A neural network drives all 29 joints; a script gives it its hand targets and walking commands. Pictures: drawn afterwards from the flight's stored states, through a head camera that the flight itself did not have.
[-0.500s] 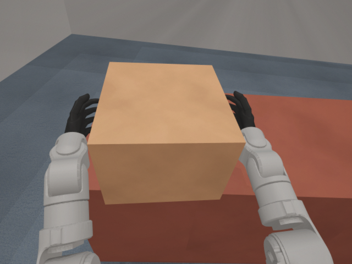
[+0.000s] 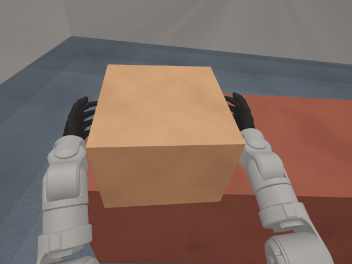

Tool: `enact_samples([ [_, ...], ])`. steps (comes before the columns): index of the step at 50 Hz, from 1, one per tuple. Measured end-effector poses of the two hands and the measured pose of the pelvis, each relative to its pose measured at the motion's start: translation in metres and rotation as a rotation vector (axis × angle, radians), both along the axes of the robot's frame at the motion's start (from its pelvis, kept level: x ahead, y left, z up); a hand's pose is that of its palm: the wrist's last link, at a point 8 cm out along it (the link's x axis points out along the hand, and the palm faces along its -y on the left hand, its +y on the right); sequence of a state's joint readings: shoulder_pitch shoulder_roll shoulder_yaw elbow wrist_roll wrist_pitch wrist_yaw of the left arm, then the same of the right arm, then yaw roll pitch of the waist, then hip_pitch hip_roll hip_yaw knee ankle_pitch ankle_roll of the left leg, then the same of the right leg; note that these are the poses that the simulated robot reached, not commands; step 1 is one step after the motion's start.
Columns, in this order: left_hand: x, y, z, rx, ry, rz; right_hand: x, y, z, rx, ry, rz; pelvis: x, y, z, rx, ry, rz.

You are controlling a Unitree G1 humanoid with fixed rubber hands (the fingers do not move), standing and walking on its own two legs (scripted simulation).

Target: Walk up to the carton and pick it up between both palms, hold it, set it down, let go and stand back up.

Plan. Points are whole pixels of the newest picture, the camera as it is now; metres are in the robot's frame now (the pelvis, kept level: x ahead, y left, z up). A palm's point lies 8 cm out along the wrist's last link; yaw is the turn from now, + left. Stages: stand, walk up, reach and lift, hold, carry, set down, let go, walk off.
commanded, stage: hold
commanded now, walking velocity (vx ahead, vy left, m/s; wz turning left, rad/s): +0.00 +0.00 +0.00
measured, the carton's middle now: (162, 131) +0.40 +0.00 +0.13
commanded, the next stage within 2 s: none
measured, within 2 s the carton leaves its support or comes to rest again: neither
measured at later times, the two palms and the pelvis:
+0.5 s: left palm (76, 131) +0.35 +0.18 +0.18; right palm (242, 123) +0.37 -0.17 +0.18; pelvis +0.00 +0.00 +0.00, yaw +1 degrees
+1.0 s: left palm (75, 132) +0.35 +0.18 +0.18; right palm (244, 125) +0.36 -0.17 +0.18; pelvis +0.00 +0.00 +0.00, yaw +0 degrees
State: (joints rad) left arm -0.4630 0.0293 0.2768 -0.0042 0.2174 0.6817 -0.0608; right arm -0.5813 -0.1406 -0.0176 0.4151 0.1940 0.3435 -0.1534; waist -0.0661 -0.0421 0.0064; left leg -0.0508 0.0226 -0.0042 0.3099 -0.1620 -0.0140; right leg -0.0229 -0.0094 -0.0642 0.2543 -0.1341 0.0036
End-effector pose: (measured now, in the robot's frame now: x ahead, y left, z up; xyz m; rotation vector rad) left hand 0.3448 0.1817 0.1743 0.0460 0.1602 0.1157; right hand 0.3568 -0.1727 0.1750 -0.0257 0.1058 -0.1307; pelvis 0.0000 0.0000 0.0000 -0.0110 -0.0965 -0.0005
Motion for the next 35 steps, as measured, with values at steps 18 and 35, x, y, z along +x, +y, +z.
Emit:
enact_samples([
  [18,0.007,0.000,0.001,-0.017,0.010,0.007,0.007,0.000,0.004,-0.001,0.010,0.001,-0.002,-0.003,0.000,0.003,-0.001,0.001],
  [35,0.006,-0.001,0.003,-0.012,0.009,0.000,0.005,-0.001,0.004,0.003,0.008,-0.003,0.000,0.000,0.000,-0.001,-0.015,0.007],
])
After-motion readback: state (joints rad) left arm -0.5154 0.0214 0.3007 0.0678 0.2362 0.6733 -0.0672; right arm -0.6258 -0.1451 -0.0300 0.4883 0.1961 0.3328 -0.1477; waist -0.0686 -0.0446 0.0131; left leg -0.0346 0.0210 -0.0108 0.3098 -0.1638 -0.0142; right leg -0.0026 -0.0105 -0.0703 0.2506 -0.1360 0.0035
